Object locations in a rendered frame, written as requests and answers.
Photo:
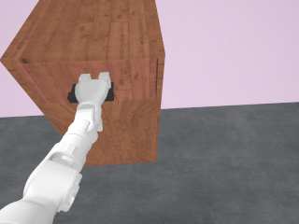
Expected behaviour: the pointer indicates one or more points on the left robot forearm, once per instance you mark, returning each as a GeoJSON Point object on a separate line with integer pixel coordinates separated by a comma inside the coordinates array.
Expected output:
{"type": "Point", "coordinates": [77, 141]}

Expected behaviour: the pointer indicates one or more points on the handle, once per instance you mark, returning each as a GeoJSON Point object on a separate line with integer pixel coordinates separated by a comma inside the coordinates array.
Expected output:
{"type": "Point", "coordinates": [73, 99]}

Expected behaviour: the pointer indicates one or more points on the robot left hand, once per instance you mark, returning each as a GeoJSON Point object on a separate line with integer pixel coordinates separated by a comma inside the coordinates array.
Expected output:
{"type": "Point", "coordinates": [93, 90]}

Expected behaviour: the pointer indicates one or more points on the drawer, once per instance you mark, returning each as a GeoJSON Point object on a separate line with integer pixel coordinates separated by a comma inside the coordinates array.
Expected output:
{"type": "Point", "coordinates": [51, 82]}

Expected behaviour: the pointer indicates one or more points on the cabinet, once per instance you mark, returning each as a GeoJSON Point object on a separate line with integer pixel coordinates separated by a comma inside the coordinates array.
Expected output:
{"type": "Point", "coordinates": [65, 31]}

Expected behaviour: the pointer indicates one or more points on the left robot upper arm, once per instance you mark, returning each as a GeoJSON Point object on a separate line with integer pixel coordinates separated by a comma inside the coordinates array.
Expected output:
{"type": "Point", "coordinates": [53, 189]}

